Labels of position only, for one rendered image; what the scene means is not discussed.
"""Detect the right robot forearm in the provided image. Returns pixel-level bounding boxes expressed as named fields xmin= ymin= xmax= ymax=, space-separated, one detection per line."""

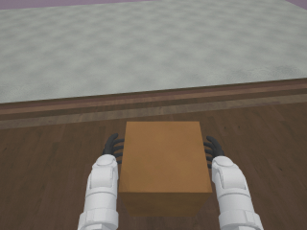
xmin=211 ymin=155 xmax=264 ymax=230

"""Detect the carton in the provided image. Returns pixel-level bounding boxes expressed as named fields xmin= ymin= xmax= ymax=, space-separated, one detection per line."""
xmin=118 ymin=121 xmax=213 ymax=217

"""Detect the left robot forearm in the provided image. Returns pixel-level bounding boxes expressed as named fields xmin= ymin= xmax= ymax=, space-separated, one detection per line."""
xmin=77 ymin=154 xmax=119 ymax=230

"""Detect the robot left hand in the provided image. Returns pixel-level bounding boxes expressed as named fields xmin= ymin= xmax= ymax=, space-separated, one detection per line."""
xmin=102 ymin=133 xmax=125 ymax=165

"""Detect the robot right hand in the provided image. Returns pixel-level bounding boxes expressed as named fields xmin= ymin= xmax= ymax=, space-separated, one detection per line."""
xmin=203 ymin=135 xmax=225 ymax=169

